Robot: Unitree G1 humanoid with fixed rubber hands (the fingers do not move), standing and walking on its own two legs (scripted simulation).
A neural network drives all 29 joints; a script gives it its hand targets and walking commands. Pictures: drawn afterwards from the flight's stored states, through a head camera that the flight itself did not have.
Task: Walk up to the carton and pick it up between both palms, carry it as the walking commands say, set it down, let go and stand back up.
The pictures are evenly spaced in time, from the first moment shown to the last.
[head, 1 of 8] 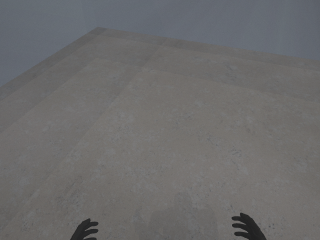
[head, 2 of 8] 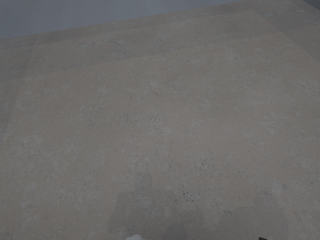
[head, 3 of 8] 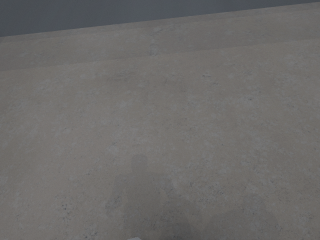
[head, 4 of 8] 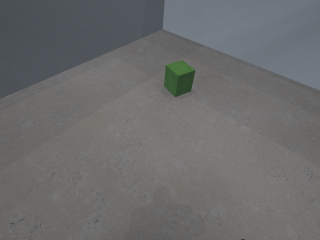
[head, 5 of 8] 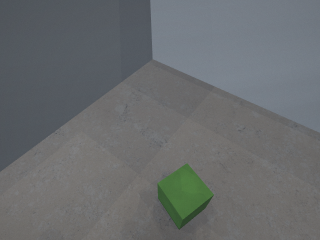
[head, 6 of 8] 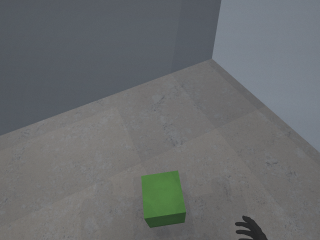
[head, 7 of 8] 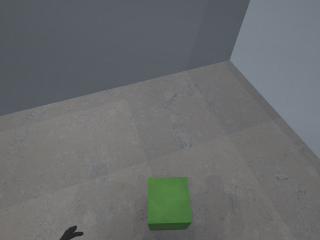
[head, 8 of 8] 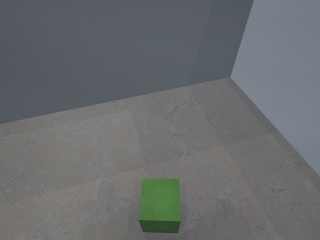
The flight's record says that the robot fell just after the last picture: no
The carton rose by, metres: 0.00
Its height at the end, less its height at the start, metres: +0.00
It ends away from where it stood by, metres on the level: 0.00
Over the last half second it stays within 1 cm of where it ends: yes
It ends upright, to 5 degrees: yes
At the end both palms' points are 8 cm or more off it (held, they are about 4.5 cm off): yes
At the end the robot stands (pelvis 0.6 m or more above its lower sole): yes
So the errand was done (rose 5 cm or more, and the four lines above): no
